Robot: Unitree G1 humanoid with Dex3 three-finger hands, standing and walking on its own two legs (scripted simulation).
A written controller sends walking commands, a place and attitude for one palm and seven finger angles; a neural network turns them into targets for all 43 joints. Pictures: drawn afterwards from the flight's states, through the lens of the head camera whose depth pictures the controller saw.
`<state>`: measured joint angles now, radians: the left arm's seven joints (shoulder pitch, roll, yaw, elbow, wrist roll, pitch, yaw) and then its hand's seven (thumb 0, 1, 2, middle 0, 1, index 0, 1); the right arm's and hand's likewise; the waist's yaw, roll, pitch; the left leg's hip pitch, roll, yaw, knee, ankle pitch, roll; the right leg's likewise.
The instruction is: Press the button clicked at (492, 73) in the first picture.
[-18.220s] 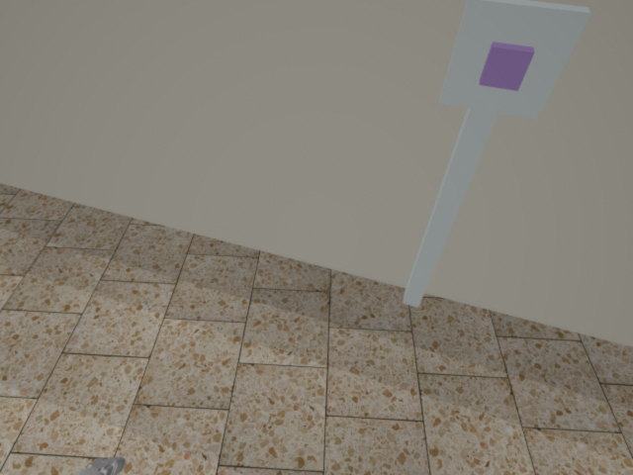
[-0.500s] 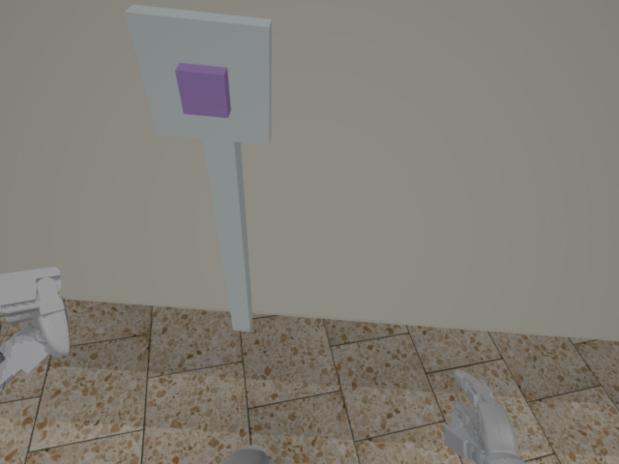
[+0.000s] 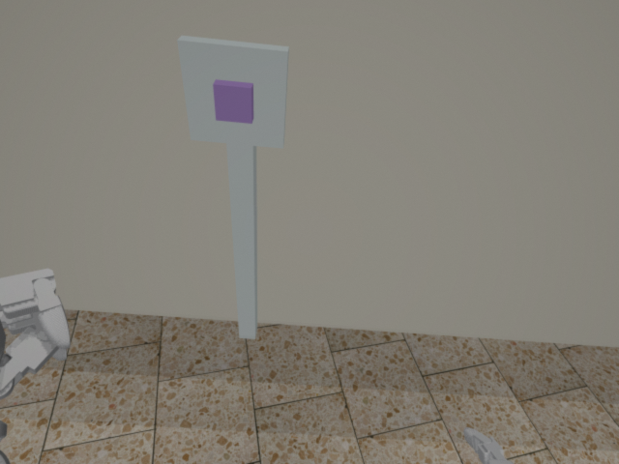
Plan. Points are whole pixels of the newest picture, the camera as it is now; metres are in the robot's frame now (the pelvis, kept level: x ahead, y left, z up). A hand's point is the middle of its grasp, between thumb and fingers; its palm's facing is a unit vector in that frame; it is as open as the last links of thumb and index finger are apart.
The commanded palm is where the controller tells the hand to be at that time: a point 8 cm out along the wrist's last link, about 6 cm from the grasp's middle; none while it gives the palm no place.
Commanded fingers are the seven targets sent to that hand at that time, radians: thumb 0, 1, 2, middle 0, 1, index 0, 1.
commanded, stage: stop stepping back and stand still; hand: left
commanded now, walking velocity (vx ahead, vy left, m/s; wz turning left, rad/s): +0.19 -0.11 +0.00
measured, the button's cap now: (234, 101) +0.72 +0.21 +0.16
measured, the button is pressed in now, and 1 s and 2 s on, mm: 0 0 0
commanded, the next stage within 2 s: let the arm hang, fingers relaxed in 1.02 s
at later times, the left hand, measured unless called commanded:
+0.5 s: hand (32, 371) +0.14 +0.25 +0.17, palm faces +0.46 -0.81 -0.37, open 3.1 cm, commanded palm +0.08 +0.29 +0.19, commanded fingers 0.00 0.90 0.90 -1.30 -1.50 -1.30 -1.50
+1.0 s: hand (46, 342) +0.17 +0.26 +0.17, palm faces +0.38 -0.80 -0.46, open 3.1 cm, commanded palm +0.11 +0.30 +0.19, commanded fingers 0.00 0.90 0.90 -1.30 -1.50 -1.30 -1.50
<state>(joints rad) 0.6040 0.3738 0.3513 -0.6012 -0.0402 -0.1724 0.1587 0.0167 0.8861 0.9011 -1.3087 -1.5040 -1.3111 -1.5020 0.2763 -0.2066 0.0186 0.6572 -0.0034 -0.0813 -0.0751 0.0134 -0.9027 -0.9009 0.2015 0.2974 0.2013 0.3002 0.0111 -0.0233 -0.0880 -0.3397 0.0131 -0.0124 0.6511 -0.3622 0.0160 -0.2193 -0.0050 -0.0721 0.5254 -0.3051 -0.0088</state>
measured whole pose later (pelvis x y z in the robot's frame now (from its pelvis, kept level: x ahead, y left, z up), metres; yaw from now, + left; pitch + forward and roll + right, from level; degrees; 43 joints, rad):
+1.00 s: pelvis -0.01 +0.01 +0.01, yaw +3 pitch +0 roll +0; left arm 0.63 0.39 0.35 -0.56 -0.03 -0.21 0.14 0.02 0.89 0.90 -1.30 -1.50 -1.31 -1.50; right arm 0.17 -0.19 0.01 0.58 0.00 -0.09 -0.06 0.01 -0.91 -0.90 0.20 0.30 0.20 0.30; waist 0.00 -0.01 0.02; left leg -0.22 0.01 0.02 0.45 -0.23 0.01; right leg -0.18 0.02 -0.04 0.42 -0.24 -0.02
